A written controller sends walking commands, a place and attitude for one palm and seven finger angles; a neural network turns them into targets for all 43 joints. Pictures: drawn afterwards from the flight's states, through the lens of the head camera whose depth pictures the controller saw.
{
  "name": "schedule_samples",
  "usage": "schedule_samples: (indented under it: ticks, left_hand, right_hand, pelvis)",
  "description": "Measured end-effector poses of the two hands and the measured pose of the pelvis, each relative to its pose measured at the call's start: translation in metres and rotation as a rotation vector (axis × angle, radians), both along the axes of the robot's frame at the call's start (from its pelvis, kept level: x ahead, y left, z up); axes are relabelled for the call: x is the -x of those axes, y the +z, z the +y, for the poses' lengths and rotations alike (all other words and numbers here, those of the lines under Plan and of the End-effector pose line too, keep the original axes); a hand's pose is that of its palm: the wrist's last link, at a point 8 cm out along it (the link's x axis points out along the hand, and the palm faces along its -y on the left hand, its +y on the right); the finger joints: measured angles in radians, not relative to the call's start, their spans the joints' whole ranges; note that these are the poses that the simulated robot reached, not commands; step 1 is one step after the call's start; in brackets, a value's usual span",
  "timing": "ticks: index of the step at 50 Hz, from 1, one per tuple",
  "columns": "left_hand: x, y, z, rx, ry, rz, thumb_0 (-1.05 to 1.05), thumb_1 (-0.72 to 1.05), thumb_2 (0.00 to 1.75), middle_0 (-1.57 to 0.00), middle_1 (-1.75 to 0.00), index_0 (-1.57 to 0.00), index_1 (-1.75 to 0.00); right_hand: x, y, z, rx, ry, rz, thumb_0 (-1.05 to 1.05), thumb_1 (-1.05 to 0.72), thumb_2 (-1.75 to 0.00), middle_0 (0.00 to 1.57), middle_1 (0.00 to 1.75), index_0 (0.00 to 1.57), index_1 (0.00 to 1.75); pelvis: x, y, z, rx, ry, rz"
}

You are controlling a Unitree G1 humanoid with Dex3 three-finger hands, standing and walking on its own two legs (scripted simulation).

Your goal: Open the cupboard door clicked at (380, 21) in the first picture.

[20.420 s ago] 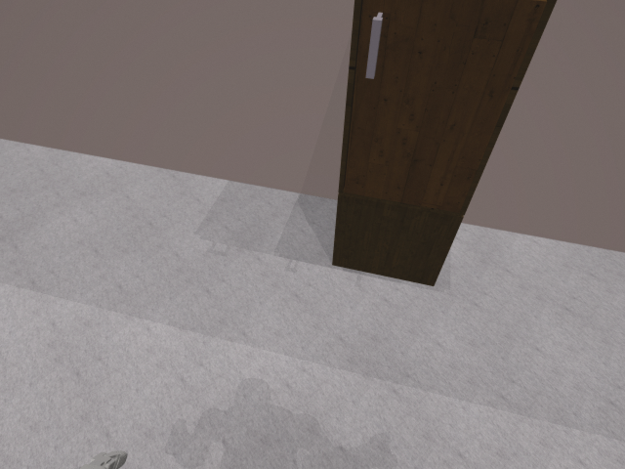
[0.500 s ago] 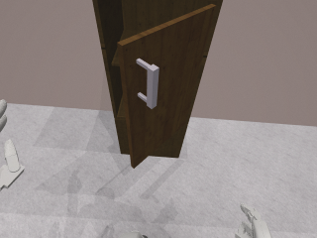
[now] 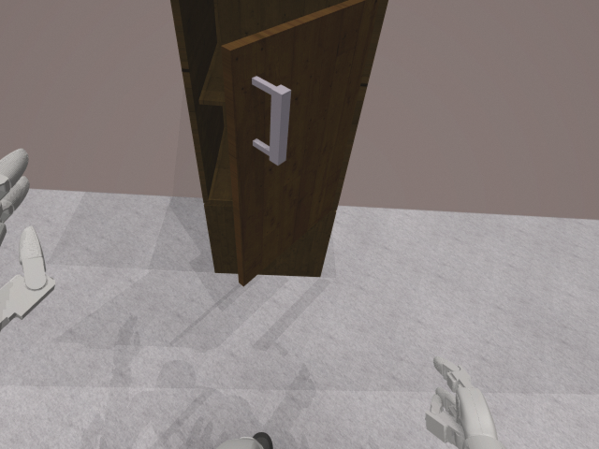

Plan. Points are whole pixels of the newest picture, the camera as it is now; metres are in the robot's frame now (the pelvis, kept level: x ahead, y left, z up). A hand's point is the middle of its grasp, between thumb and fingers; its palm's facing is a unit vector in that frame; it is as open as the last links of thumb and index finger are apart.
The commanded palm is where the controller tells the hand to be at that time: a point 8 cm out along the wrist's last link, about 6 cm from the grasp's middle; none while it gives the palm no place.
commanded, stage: stop stepping back and stand still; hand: left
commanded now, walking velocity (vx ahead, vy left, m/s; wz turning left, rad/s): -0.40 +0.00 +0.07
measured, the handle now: (269, 122) +0.55 +0.10 +0.14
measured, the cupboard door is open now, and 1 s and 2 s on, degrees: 49 49 49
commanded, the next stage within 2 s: let the arm hang, fingers relaxed in 1.98 s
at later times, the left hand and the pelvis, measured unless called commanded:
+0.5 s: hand out of the picture +0.05 +0.28 +0.18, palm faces +0.54 -0.74 -0.41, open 7.4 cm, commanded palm -0.02 +0.31 +0.19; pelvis -0.14 +0.00 +0.00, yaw +4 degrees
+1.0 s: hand out of the picture +0.05 +0.26 +0.17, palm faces +0.49 -0.74 -0.46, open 7.4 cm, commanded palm -0.01 +0.30 +0.19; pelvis -0.13 -0.01 +0.01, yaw +3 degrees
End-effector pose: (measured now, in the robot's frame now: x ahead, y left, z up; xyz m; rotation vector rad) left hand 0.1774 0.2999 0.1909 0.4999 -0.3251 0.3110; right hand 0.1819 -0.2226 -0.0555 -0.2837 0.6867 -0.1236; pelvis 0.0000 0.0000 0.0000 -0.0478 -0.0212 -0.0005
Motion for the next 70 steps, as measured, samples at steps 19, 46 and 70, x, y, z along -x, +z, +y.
schedule_samples:
  ticks: [19, 46, 70]
  left_hand:
    - [0.169, 0.012, 0.006, 0.012, 0.190, -0.089, 0.01, 0.88, 0.90, -0.22, -0.30, -0.21, -0.30]
    - [0.181, 0.009, -0.013, -0.061, 0.194, 0.071, 0.01, 0.88, 0.90, -0.22, -0.30, -0.21, -0.30]
    - [0.142, -0.005, 0.027, -0.009, 0.151, 0.153, 0.01, 0.89, 0.90, -0.21, -0.30, -0.21, -0.30]
  right_hand:
    - [0.167, -0.013, -0.024, 0.045, -0.037, 0.103, 0.01, -0.90, -0.90, 0.20, 0.30, 0.20, 0.30]
    - [0.170, -0.018, -0.039, -0.024, -0.033, 0.066, 0.01, -0.90, -0.90, 0.20, 0.30, 0.20, 0.30]
    - [0.124, -0.011, 0.035, -0.095, 0.015, 0.033, 0.01, -0.90, -0.90, 0.20, 0.30, 0.20, 0.30]
  pelvis:
    - [0.112, 0.006, -0.008, -0.059, 0.059, 0.046]
    - [0.137, 0.013, -0.019, -0.091, 0.058, 0.006]
    - [0.110, 0.013, 0.025, -0.040, 0.035, 0.013]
